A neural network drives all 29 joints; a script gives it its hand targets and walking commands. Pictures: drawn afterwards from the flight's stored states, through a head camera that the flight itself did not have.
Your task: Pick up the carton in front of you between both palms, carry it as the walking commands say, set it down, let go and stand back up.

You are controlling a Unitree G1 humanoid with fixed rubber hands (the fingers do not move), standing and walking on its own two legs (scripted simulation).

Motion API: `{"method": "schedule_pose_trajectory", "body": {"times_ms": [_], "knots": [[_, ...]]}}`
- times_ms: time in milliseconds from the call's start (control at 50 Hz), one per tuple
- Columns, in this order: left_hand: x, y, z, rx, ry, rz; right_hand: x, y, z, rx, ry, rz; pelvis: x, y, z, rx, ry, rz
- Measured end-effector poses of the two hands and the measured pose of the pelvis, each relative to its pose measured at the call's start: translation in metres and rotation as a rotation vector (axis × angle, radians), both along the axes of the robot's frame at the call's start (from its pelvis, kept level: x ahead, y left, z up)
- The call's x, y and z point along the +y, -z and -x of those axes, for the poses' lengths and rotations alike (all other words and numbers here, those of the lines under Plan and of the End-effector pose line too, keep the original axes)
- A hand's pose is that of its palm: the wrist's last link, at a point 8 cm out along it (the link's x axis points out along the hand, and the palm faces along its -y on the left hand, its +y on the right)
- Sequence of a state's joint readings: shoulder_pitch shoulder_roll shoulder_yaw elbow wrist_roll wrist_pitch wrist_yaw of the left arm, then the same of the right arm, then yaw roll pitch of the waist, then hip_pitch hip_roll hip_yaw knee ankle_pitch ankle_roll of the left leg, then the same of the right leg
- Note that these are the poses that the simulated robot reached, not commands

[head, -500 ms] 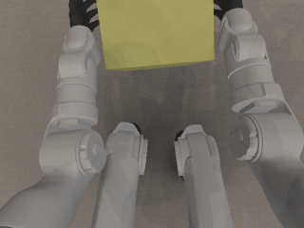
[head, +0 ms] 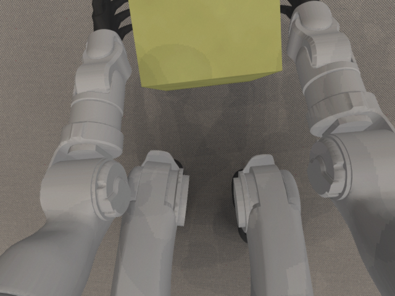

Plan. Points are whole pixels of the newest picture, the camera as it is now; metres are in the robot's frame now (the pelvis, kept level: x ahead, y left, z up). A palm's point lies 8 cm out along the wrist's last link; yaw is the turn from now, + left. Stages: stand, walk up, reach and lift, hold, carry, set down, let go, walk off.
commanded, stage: set down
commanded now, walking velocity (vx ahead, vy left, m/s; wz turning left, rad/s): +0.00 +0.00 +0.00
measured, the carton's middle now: (203, 29) +0.54 +0.02 -0.25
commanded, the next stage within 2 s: none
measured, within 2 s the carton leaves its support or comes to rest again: neither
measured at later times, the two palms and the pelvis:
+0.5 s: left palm (107, 31) +0.52 +0.18 -0.17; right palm (302, 7) +0.55 -0.13 -0.17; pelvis -0.01 +0.00 -0.01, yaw +0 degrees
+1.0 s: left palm (92, 34) +0.52 +0.21 -0.20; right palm (320, 11) +0.55 -0.17 -0.20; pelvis -0.01 +0.00 -0.02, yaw +0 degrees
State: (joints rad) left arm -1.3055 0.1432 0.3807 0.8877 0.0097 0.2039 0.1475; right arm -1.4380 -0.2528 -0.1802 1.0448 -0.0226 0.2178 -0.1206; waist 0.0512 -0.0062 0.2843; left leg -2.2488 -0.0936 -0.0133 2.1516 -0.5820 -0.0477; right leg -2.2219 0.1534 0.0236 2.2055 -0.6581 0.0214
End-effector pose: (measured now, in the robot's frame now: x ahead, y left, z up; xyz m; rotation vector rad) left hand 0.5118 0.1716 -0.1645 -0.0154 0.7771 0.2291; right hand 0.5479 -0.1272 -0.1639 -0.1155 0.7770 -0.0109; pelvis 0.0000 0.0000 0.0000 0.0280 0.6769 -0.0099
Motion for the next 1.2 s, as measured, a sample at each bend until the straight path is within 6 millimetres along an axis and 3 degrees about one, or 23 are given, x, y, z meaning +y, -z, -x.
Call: {"method": "schedule_pose_trajectory", "body": {"times_ms": [780, 940, 1060, 1200], "knots": [[0.009, 0.017, -0.009, -0.014, 0.081, 0.027, -0.006, 0.015, -0.006, -0.056, -0.068, -0.078, -0.003, 0.017, 0.011, -0.123, 0.002, -0.011], [0.036, 0.037, 0.0, 0.007, 0.002, -0.035, -0.037, 0.04, 0.0, -0.023, 0.014, -0.003, 0.0, 0.016, 0.008, -0.098, 0.0, -0.008], [0.045, 0.02, -0.013, -0.057, -0.007, -0.041, -0.042, 0.023, -0.014, -0.09, 0.023, -0.006, 0.002, 0.021, 0.008, -0.083, -0.003, -0.004], [0.042, -0.028, -0.021, -0.131, -0.01, -0.028, -0.031, -0.028, -0.025, -0.15, 0.011, -0.009, 0.003, 0.006, 0.01, -0.047, -0.012, 0.0]]}}
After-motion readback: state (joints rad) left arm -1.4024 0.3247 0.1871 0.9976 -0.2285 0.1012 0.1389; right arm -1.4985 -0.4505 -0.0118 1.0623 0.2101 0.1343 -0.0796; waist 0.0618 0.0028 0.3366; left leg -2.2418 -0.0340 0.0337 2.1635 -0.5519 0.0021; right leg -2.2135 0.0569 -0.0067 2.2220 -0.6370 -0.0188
